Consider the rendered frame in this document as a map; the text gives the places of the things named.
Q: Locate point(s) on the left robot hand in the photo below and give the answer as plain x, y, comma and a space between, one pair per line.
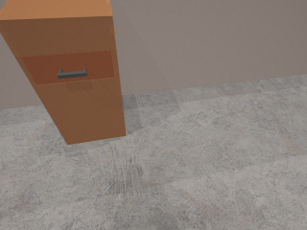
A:
63, 225

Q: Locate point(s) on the handle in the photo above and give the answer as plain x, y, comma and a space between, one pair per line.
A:
75, 74

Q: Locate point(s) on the cabinet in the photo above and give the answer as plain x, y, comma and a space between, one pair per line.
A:
82, 110

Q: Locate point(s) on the drawer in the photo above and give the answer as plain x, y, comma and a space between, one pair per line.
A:
45, 68

